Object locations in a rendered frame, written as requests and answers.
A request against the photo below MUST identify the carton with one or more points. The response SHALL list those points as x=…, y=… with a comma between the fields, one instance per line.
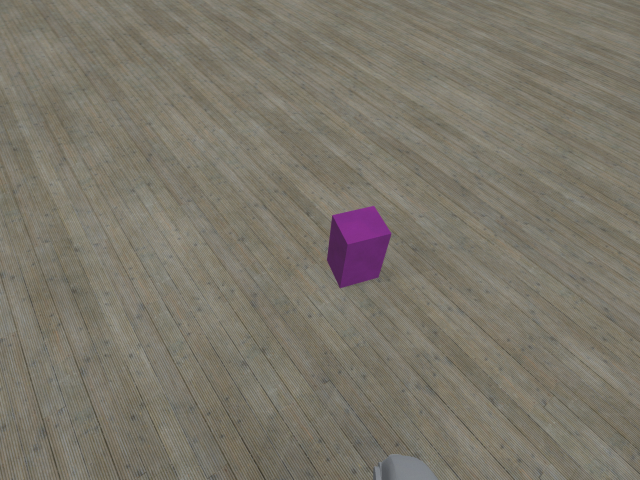
x=357, y=245

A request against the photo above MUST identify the right robot thigh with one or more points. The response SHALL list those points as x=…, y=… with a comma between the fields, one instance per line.
x=400, y=467

